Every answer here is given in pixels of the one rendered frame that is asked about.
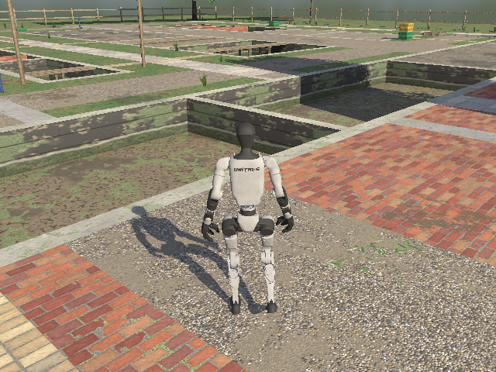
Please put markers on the robot left hand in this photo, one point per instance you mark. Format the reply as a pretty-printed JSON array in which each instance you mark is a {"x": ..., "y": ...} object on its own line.
[{"x": 205, "y": 230}]

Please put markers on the robot right forearm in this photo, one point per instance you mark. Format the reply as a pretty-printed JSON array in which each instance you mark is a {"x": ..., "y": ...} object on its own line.
[{"x": 284, "y": 205}]

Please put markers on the robot right upper arm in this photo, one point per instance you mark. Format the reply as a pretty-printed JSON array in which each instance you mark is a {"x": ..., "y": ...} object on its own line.
[{"x": 275, "y": 175}]

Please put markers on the robot left foot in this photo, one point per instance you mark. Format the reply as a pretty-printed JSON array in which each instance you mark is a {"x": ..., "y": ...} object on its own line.
[{"x": 235, "y": 307}]

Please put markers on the robot right hand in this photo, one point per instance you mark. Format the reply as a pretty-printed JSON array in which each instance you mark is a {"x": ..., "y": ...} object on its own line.
[{"x": 285, "y": 221}]

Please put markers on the robot left forearm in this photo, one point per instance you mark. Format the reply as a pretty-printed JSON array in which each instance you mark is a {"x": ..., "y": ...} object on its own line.
[{"x": 210, "y": 209}]

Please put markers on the robot left upper arm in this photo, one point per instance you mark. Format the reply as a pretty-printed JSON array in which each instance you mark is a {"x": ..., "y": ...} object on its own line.
[{"x": 218, "y": 178}]

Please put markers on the left robot shin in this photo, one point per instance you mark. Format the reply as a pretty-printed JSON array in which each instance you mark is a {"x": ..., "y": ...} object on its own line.
[{"x": 233, "y": 274}]

